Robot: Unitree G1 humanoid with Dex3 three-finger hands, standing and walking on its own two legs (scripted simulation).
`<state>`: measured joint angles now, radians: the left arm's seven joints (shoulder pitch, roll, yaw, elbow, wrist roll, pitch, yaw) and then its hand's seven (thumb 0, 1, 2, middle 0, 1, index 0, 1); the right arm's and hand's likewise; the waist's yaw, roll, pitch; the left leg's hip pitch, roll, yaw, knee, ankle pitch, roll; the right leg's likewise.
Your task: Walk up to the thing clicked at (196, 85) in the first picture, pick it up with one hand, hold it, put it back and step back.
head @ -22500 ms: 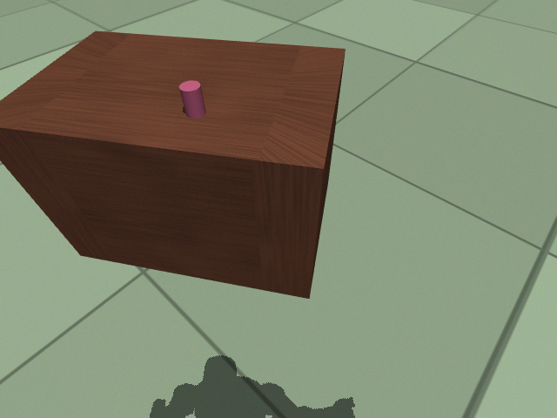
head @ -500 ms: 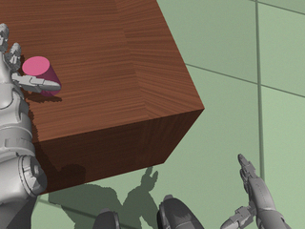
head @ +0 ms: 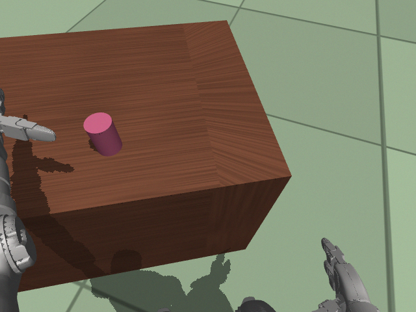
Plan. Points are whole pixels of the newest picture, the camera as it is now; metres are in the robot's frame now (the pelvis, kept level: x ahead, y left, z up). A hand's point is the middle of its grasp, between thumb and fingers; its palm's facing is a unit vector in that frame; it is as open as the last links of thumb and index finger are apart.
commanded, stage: sink last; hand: left
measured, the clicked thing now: (104, 135) +0.50 +0.20 +0.01
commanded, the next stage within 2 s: home in 0.98 s
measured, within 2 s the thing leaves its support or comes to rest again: neither
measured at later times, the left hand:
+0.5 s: hand (16, 213) +0.29 +0.27 +0.11, palm faces +0.32 -0.88 -0.34, open 17.6 cm
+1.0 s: hand out of the picture +0.15 +0.25 +0.12, palm faces +0.39 -0.82 -0.42, open 17.4 cm
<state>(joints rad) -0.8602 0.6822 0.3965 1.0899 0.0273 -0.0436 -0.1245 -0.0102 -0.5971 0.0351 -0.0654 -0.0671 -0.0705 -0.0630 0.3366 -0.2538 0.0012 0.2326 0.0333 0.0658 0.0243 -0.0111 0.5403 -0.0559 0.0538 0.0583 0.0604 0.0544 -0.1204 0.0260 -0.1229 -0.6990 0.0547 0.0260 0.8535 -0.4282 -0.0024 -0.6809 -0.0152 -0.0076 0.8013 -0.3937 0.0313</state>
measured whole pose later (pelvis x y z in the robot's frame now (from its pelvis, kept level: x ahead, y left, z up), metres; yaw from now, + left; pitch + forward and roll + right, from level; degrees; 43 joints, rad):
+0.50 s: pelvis +0.01 +0.00 +0.01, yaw +1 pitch +7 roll -1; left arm 0.09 0.37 0.28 0.02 -0.07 0.00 0.03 -0.01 -0.59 0.01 -0.09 -0.06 -0.09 -0.06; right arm 0.36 -0.25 -0.10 0.33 0.06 0.06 -0.03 -0.01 0.48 -0.07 0.05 0.06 0.06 0.05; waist 0.01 0.04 -0.09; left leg -0.46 0.04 0.02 0.75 -0.41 -0.01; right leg -0.45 -0.03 -0.02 0.71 -0.39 0.03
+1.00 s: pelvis -0.02 -0.02 +0.01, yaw +3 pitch +3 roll +1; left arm 0.52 0.33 0.32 -0.29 -0.08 -0.11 0.02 -0.01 -0.53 0.01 -0.07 -0.06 -0.07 -0.05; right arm 0.41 -0.22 -0.14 0.30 0.04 -0.02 -0.07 -0.01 0.51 -0.05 0.06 0.06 0.06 0.05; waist 0.06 0.03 -0.05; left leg -0.42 0.02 -0.01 0.74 -0.37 -0.03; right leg -0.43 -0.05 -0.04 0.77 -0.40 0.01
